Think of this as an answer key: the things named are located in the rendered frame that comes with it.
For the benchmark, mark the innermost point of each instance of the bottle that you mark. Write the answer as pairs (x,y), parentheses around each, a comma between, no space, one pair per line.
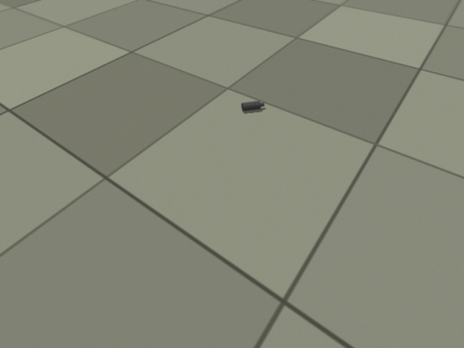
(251,105)

